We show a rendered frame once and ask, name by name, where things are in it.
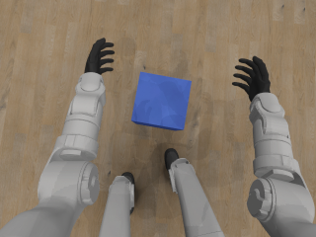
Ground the right robot shin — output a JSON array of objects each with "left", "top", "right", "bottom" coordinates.
[{"left": 170, "top": 158, "right": 195, "bottom": 170}]

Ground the robot right forearm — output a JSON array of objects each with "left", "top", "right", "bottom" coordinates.
[{"left": 249, "top": 92, "right": 315, "bottom": 222}]

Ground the robot right foot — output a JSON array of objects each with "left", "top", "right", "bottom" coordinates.
[{"left": 164, "top": 148, "right": 179, "bottom": 174}]

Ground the right robot hand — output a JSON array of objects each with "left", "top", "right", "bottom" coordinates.
[{"left": 232, "top": 55, "right": 271, "bottom": 102}]

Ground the robot left forearm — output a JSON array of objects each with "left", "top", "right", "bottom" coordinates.
[{"left": 38, "top": 72, "right": 106, "bottom": 199}]

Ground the robot left upper arm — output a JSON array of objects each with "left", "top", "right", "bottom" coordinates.
[{"left": 0, "top": 161, "right": 100, "bottom": 237}]

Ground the carton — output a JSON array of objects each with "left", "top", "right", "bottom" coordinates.
[{"left": 131, "top": 71, "right": 192, "bottom": 131}]

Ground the left robot hand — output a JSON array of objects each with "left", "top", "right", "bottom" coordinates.
[{"left": 84, "top": 38, "right": 115, "bottom": 75}]

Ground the robot right upper arm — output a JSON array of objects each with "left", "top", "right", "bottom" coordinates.
[{"left": 247, "top": 177, "right": 316, "bottom": 237}]

